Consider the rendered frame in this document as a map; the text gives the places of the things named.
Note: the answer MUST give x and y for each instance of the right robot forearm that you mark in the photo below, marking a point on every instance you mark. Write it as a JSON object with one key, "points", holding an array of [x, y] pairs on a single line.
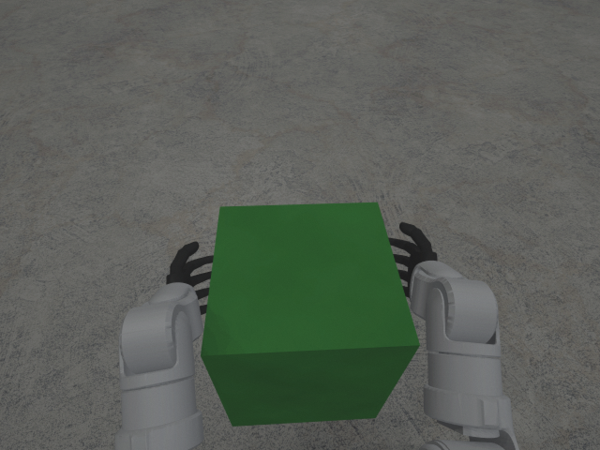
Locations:
{"points": [[464, 390]]}

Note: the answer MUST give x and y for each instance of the right robot hand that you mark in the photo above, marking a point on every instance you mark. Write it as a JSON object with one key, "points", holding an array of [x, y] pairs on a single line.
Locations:
{"points": [[421, 251]]}

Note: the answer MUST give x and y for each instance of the left robot forearm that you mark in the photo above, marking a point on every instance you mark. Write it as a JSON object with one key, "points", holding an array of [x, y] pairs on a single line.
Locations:
{"points": [[156, 362]]}

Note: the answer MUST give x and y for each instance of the left robot hand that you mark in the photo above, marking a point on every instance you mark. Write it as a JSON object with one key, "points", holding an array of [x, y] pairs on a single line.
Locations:
{"points": [[180, 270]]}

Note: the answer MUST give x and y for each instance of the carton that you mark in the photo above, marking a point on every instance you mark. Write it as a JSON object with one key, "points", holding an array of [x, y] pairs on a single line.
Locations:
{"points": [[306, 318]]}

